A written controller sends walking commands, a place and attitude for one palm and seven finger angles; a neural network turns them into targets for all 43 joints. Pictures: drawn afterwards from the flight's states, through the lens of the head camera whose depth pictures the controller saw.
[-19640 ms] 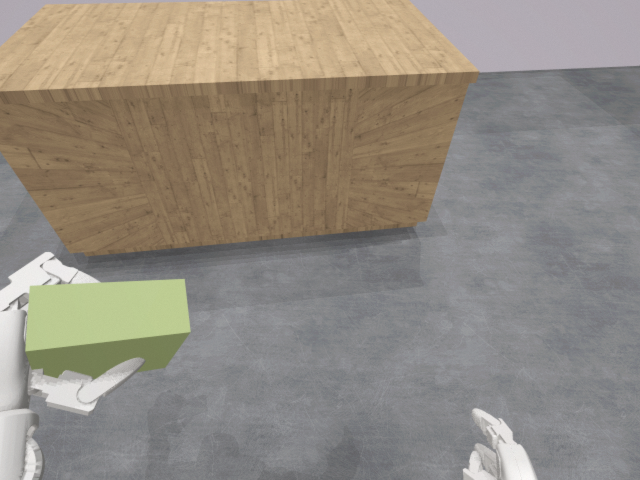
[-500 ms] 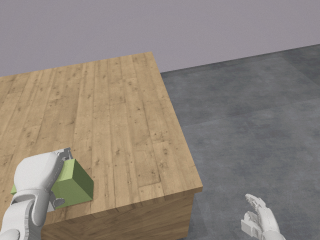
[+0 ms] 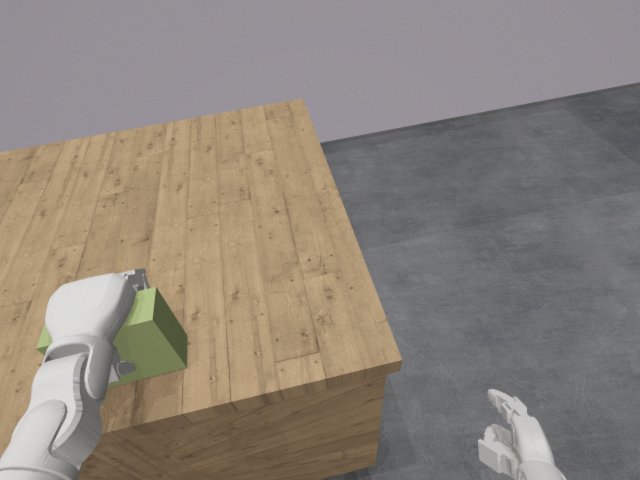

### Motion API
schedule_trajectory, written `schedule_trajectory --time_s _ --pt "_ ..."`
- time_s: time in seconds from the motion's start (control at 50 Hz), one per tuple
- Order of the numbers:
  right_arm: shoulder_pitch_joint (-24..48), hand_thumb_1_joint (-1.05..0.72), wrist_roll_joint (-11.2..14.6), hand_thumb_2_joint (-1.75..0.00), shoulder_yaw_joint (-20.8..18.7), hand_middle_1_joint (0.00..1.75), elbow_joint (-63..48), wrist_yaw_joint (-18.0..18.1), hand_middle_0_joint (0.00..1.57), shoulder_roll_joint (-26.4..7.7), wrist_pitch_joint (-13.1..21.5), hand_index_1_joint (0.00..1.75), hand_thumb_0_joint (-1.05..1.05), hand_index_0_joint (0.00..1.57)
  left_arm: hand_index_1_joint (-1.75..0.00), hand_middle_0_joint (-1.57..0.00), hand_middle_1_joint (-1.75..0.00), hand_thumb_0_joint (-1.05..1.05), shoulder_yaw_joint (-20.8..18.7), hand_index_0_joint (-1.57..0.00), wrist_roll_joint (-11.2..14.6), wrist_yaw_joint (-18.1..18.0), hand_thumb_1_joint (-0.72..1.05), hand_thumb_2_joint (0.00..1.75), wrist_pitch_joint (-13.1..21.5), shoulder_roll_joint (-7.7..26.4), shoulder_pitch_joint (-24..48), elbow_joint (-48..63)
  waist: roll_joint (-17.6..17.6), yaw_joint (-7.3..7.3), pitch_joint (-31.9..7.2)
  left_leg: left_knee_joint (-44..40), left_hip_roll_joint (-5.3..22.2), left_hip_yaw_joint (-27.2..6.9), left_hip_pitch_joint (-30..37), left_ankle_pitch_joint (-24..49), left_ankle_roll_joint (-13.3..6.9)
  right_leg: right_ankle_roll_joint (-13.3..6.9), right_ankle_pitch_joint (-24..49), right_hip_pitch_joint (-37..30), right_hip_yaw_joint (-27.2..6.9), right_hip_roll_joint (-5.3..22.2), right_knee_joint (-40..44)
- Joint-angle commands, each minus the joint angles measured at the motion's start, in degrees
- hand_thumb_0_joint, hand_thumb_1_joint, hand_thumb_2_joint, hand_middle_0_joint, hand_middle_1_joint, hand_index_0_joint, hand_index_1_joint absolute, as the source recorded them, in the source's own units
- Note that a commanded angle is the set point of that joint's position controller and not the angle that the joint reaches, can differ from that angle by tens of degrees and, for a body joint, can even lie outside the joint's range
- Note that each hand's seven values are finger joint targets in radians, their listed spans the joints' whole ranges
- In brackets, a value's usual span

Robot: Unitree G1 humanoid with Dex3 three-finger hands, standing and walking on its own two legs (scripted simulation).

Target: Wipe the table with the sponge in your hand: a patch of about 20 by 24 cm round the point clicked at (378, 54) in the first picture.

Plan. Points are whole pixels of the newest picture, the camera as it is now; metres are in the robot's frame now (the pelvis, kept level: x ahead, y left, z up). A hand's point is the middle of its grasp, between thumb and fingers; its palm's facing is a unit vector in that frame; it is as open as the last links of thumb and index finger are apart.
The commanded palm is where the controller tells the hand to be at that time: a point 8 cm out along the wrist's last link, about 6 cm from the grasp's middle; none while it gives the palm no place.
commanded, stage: wipe forward along the first lane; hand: left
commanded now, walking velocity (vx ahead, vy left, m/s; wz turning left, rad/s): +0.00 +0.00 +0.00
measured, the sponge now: (128, 348) +0.24 +0.31 +0.02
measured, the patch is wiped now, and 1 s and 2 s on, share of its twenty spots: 0.10 0.20 0.25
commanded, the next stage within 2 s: slide across to the middle lane in 1.26 s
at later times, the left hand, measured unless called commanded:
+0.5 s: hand (121, 291) +0.30 +0.33 +0.06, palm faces -0.10 +0.00 -1.00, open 9.7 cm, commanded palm +0.29 +0.33 +0.09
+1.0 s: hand (126, 258) +0.36 +0.36 +0.06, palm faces -0.13 +0.01 -0.99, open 9.7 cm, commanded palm +0.35 +0.35 +0.09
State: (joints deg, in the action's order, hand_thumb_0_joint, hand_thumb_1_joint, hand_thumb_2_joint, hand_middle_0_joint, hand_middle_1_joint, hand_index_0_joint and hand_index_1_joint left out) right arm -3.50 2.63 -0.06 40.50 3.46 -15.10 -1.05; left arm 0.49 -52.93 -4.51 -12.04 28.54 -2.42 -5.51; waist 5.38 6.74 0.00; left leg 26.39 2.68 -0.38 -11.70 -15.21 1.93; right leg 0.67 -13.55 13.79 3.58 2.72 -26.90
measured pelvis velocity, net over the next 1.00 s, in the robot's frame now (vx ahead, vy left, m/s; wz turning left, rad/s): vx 0.00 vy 0.01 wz -0.01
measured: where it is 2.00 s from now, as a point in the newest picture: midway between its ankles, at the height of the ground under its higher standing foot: outside the picture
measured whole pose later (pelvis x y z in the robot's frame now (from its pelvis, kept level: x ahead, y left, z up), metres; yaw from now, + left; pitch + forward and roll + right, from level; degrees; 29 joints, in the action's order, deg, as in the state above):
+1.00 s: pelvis +0.00 +0.01 -0.01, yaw -1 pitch +8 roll +0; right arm -12.0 3.6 -2.6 42.1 2.4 -17.5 -3.6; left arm -3.9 -56.8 -5.0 0.4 35.5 26.3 -42.1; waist 3.4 2.2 -3.0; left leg 31.2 2.5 0.1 -22.8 -16.6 1.3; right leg 1.3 -13.5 24.1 2.7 2.8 -29.5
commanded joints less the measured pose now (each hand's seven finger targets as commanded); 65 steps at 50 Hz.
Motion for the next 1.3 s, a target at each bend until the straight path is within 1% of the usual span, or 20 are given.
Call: schedule_trajectory --time_s 0.0,0.04,0.08,0.14,0.16,0.22,0.24,0.28,0.34,0.38,0.44,0.48,0.64,0.68,0.82,0.84,0.94,0.98,1.04,1.28 --pt "6.7 -0.90 0.0 -0.90 -2.9 0.30 -8.0 0.8 0.20 -7.6 2.5 0.30 0.00 0.20 -1.60 -1.20 -1.60 0.00 -5.6 -1.20 -0.6 -1.2 0.10 1.30 0.8 12.1 13.1 1.7 -7.4 -1.87 -8.6 -2.8 -4.7 1.7 -0.7 8.4 -4.3 -2.9 6.3 -3.7 -1.0 -3.2 4.5" --pt "7.0 -0.90 0.2 -0.90 -2.8 0.30 -8.0 0.8 0.20 -8.0 2.4 0.30 0.00 0.20 -1.60 -1.20 -1.60 0.00 -8.2 -1.20 -0.8 -1.1 0.10 1.30 1.3 15.4 14.0 -0.1 -6.3 -1.46 -7.9 -2.7 -4.8 1.6 -1.3 7.8 -4.2 -3.3 5.4 -3.4 -2.0 -3.4 4.8" --pt "5.6 -0.90 0.4 -0.90 -3.0 0.30 -7.8 0.9 0.20 -8.0 2.4 0.30 0.00 0.20 -1.60 -1.20 -1.60 0.00 -5.5 -1.20 -1.0 -0.8 0.10 1.30 1.9 12.8 15.8 -2.6 -7.2 -2.37 -8.0 -2.3 -4.9 2.0 -2.1 6.8 -4.3 -2.9 4.6 -2.3 -1.0 -3.2 4.5" --pt "4.9 -0.90 0.6 -0.90 -3.3 0.30 -7.6 1.0 0.20 -8.4 2.4 0.30 0.00 0.20 -1.60 -1.20 -1.60 0.00 -7.5 -1.20 -1.3 -0.8 0.10 1.30 2.7 15.4 17.7 -6.0 -6.4 -2.22 -8.1 -2.2 -4.9 1.7 -3.0 6.1 -4.2 -3.2 3.7 -1.5 -1.4 -3.4 4.4" --pt "3.8 -0.90 0.5 -0.90 -3.3 0.30 -7.5 1.0 0.20 -8.5 2.5 0.30 0.00 0.20 -1.60 -1.20 -1.60 0.00 -5.4 -1.20 -1.4 -0.7 0.10 1.30 3.1 13.4 19.0 -7.1 -7.6 -2.84 -8.7 -1.7 -4.9 2.1 -3.2 6.2 -4.4 -2.9 4.3 -1.2 -1.0 -3.2 3.9" --pt "2.7 -0.90 0.6 -0.90 -3.9 0.30 -7.2 1.0 0.20 -8.8 2.2 0.30 0.00 0.20 -1.60 -1.20 -1.60 0.00 -5.9 -1.20 -1.5 -0.8 0.10 1.30 4.1 14.3 20.1 -9.6 -7.9 -2.96 -9.7 -1.0 -4.9 2.2 -3.9 6.1 -4.4 -2.8 5.0 -0.8 -1.1 -3.1 3.7" --pt "2.9 -0.90 0.8 -0.90 -3.9 0.30 -7.2 0.9 0.20 -9.0 2.2 0.30 0.00 0.20 -1.60 -1.20 -1.60 0.00 -7.7 -1.20 -1.5 -0.9 0.10 1.30 4.4 16.2 20.8 -10.0 -7.1 -2.73 -10.0 -1.2 -4.8 1.9 -4.2 6.1 -4.3 -3.1 4.6 -0.9 -1.5 -3.2 3.6" --pt "1.7 -0.90 0.7 -0.90 -4.2 0.30 -7.1 0.7 0.20 -9.0 2.3 0.30 0.00 0.20 -1.60 -1.20 -1.60 0.00 -5.5 -1.20 -1.4 -1.1 0.10 1.30 5.1 13.7 21.6 -11.0 -7.2 -3.29 -10.6 -0.6 -4.8 2.2 -4.2 6.1 -4.4 -2.9 5.2 -0.2 -1.0 -3.1 3.2" --pt "1.3 -0.90 0.8 -0.90 -4.3 0.30 -6.6 0.9 0.20 -9.5 2.0 0.30 0.00 0.20 -1.60 -1.20 -1.60 0.00 -8.7 -1.20 -1.5 -1.4 0.10 1.30 5.8 17.9 24.1 -13.7 -7.9 -3.26 -10.7 -0.7 -4.7 2.0 -5.5 5.8 -4.4 -3.0 5.0 -0.4 -1.5 -3.2 3.2" --pt "0.1 -0.90 0.7 -0.90 -4.6 0.30 -6.5 0.6 0.20 -9.3 2.0 0.30 0.00 0.20 -1.60 -1.20 -1.60 0.00 -6.3 -1.20 -1.9 -1.5 0.10 1.30 6.3 15.1 24.2 -14.9 -7.8 -3.61 -11.0 -0.2 -4.7 2.2 -5.4 6.1 -4.5 -2.9 5.4 0.4 -0.8 -3.1 2.6" --pt "0.0 -0.90 0.8 -0.90 -4.7 0.30 -6.6 0.4 0.20 -9.4 1.8 0.30 0.00 0.20 -1.60 -1.20 -1.60 0.00 -6.8 -1.20 -1.9 -2.0 0.10 1.30 6.8 15.4 26.0 -15.4 -7.2 -3.50 -12.0 -0.2 -4.5 2.1 -5.5 6.6 -4.4 -3.2 5.9 0.5 -1.0 -3.1 2.4" --pt "-1.0 -0.90 0.8 -0.90 -4.8 0.30 -6.1 0.4 0.20 -9.5 1.5 0.30 0.00 0.20 -1.60 -1.20 -1.60 0.00 -5.9 -1.20 -2.0 -2.2 0.10 1.30 6.9 14.6 26.7 -17.6 -9.6 -4.09 -11.7 0.1 -4.6 2.2 -6.0 5.6 -4.6 -2.8 5.2 1.1 -0.6 -3.2 2.3" --pt "-2.8 -0.90 1.0 -0.90 -4.4 0.30 -4.5 0.7 0.20 -10.1 0.9 0.30 0.00 0.20 -1.60 -1.20 -1.60 0.00 -7.7 -1.20 -3.4 -2.3 0.10 1.30 8.2 20.3 37.6 -25.3 -8.5 -5.06 -11.9 -0.1 -4.6 1.8 -7.4 3.9 -4.7 -3.1 2.8 2.7 -0.9 -3.1 2.6" --pt "-3.7 -0.90 1.0 -0.90 -4.5 0.30 -4.7 0.5 0.20 -9.8 0.7 0.30 0.00 0.20 -1.60 -1.20 -1.60 0.00 -5.5 -1.20 -3.6 -2.0 0.10 1.30 8.4 18.1 38.0 -27.2 -7.7 -5.45 -12.8 0.4 -4.7 2.1 -7.0 4.4 -4.7 -2.9 3.9 2.8 -0.7 -2.9 2.2" --pt "-5.9 -0.90 0.8 -0.90 -4.9 0.30 -4.5 -0.1 0.20 -10.3 -0.4 0.30 0.00 0.20 -1.60 -1.20 -1.60 0.00 -7.5 -1.20 -4.7 -1.8 0.10 1.30 10.4 21.1 40.2 -31.6 -7.7 -5.39 -14.7 1.2 -4.4 2.1 -7.7 7.6 -4.7 -3.2 8.2 1.8 -0.7 -2.9 1.4" --pt "-5.5 -0.90 0.9 -0.90 -4.9 0.30 -4.7 -0.1 0.20 -10.3 -0.4 0.30 0.00 0.20 -1.60 -1.20 -1.60 0.00 -8.1 -1.20 -4.4 -1.7 0.10 1.30 11.0 21.6 40.8 -30.7 -5.8 -4.90 -15.4 0.8 -4.4 1.9 -7.6 8.1 -4.6 -3.5 8.3 1.5 -0.9 -2.9 1.4" --pt "-6.6 -0.90 0.8 -0.90 -5.3 0.30 -4.4 -0.5 0.20 -10.5 -1.0 0.30 0.00 0.20 -1.60 -1.20 -1.60 0.00 -8.2 -1.20 -4.5 -2.6 0.10 1.30 11.9 21.2 41.8 -32.1 -6.0 -5.15 -15.9 1.1 -4.0 1.7 -7.4 10.0 -4.6 -3.8 9.7 2.2 -0.6 -3.1 0.9" --pt "-7.7 -0.90 0.7 -0.90 -5.5 0.30 -3.8 -0.8 0.20 -10.4 -1.1 0.30 0.00 0.20 -1.60 -1.20 -1.60 0.00 -6.1 -1.20 -4.7 -3.2 0.10 1.30 12.0 19.0 43.3 -33.3 -6.1 -6.15 -15.0 1.5 -4.0 1.7 -7.1 9.4 -4.7 -3.6 8.9 3.8 -0.2 -3.1 0.7" --pt "-8.0 -0.90 0.8 -0.90 -5.7 0.30 -3.3 -0.9 0.20 -10.8 -1.3 0.30 0.00 0.20 -1.60 -1.20 -1.60 0.00 -7.9 -1.20 -5.0 -3.5 0.10 1.30 12.4 21.3 44.6 -34.4 -6.8 -5.67 -16.4 1.5 -3.9 1.5 -7.4 10.9 -4.6 -3.9 10.4 3.0 -0.6 -3.2 0.6" --pt "-11.4 -0.90 0.7 -0.90 -5.7 0.30 -1.7 -1.3 0.20 -11.2 -2.4 0.30 0.00 0.20 -1.60 -1.20 -1.60 0.00 -6.8 -1.20 -6.9 -4.0 0.10 1.30 13.6 23.2 51.6 -42.0 -6.1 -7.62 -16.9 2.5 -3.9 1.3 -8.4 10.2 -4.7 -3.8 9.7 5.3 -0.4 -3.4 0.0"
